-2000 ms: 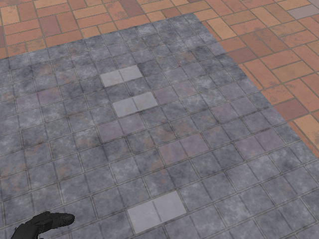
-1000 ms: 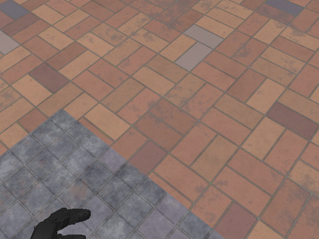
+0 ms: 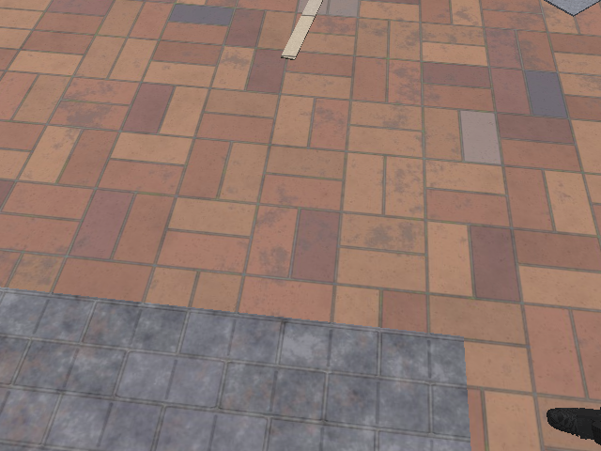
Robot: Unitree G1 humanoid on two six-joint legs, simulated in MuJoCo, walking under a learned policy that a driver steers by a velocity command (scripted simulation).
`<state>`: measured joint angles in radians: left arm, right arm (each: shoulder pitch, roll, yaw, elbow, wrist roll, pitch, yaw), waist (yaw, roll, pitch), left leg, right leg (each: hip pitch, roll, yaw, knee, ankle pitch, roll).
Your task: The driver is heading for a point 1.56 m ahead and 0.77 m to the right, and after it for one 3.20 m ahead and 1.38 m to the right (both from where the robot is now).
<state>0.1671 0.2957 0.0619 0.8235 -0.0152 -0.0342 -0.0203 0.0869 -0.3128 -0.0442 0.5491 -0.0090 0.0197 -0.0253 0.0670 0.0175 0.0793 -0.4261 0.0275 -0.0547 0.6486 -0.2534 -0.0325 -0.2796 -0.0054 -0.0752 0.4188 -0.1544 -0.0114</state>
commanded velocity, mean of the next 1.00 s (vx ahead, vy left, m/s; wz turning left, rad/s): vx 0.03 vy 0.00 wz -0.76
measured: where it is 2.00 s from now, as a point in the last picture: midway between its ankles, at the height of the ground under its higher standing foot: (513, 379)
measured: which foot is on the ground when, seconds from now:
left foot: up 0.00-0.02, down 0.04-0.38, up 0.40-0.86, down 0.88-1.00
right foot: down 0.00-0.04, up 0.06-0.36, down 0.38-0.88, up 0.90-1.00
